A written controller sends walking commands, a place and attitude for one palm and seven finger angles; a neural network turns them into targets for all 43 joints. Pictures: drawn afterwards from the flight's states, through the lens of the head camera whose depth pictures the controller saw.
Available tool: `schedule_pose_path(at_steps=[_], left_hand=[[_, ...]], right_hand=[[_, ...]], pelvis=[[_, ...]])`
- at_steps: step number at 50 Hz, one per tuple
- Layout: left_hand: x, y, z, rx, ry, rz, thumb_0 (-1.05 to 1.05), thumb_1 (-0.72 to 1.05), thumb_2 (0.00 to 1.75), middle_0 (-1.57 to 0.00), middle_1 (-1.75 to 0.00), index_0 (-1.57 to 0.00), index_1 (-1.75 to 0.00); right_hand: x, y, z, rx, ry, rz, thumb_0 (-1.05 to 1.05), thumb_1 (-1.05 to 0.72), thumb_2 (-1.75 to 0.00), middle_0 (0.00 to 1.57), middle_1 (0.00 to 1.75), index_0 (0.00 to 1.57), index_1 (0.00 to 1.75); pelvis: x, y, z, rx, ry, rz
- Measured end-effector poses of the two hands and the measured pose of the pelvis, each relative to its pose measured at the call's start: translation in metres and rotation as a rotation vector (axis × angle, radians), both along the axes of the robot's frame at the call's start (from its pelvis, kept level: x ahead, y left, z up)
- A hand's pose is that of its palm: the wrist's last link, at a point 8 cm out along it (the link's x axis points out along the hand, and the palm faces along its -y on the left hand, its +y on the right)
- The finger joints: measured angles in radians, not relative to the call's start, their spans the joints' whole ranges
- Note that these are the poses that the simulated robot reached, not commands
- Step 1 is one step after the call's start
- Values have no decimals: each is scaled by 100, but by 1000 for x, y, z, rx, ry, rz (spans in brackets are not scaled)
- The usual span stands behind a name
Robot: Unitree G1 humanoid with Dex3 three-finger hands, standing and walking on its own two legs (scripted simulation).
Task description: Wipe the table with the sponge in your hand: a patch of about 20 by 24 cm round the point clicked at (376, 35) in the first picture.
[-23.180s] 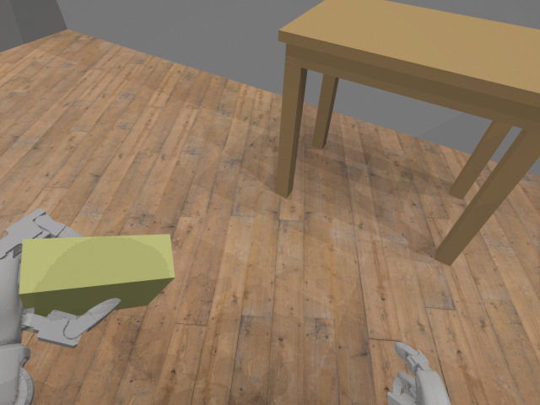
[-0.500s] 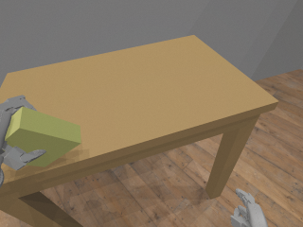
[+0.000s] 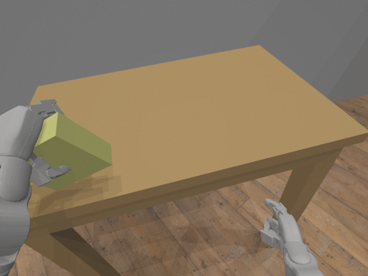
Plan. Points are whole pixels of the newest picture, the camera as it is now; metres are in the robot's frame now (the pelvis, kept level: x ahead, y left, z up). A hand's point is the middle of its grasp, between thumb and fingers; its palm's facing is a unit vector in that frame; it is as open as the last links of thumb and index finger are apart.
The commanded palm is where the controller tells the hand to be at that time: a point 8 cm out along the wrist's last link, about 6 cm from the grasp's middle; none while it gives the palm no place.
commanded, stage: turn the palm down, sponge in hand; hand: left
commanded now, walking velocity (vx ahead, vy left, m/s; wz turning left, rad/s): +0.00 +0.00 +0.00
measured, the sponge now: (67, 160) +0.25 +0.28 +0.16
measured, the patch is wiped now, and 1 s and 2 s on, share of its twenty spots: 0.00 0.00 0.00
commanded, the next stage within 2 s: move the sponge above the wiping area in 0.82 s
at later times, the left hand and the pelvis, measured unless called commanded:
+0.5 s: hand (68, 150) +0.23 +0.24 +0.22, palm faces +0.30 -0.14 -0.94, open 9.5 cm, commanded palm +0.17 +0.24 +0.30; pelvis -0.02 -0.03 +0.00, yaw +0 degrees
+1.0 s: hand (71, 150) +0.23 +0.23 +0.22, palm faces +0.33 -0.12 -0.94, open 9.5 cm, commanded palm +0.18 +0.24 +0.30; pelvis -0.02 -0.04 +0.00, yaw -1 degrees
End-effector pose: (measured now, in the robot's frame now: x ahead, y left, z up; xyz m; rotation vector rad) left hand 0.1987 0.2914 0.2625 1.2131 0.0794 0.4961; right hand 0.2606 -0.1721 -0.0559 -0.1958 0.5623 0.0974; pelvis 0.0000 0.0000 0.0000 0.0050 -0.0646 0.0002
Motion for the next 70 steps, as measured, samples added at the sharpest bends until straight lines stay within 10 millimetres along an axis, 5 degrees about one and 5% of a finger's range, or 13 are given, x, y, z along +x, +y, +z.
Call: schedule_pose_path(at_steps=[6,15,25,30,40,49,59,70], left_hand=[[0,-14,1,73,34,-32,0,-46,106,-81,-138,-80,-141],[-6,-22,30,133,-60,23,0,-46,106,-82,-138,-80,-141],[-5,-52,1,132,18,-22,0,-46,106,-81,-138,-80,-141],[-7,-64,9,181,-17,-47,0,-46,106,-82,-138,-80,-140],[-7,-57,20,173,-44,17,0,-46,106,-82,-138,-80,-141],[-9,-64,5,162,-10,-44,0,-46,106,-82,-138,-80,-141],[6,-41,6,144,-14,23,0,-46,106,-82,-138,-80,-141],[24,-59,-6,126,4,-78,0,-46,106,-82,-138,-80,-141]], right_hand=[[-2,0,3,-17,5,26,1,-90,-89,20,30,21,30],[-14,-16,-2,9,20,13,1,-90,-89,20,30,21,30],[-30,-48,-11,4,30,-25,1,-90,-89,20,30,20,30],[-32,-61,-13,-3,26,-42,1,-90,-89,20,30,20,30],[-32,-72,-12,23,7,-66,1,-90,-89,20,30,20,30],[-30,-66,-8,5,-9,-57,1,-90,-89,20,30,20,30],[-32,-47,-8,13,11,-37,1,-90,-89,20,30,20,30],[-29,-28,-7,22,30,-18,1,-90,-89,20,30,20,30]], pelvis=[[-8,-5,0,4,-11,2],[-15,-17,0,7,-22,0],[-21,-34,-2,14,-25,-8],[-20,-40,-4,14,-34,-11],[-20,-46,-4,15,-32,-11],[-22,-42,-5,15,-38,-12],[-24,-32,-3,13,-36,-8],[-17,-21,-1,14,-29,-17]])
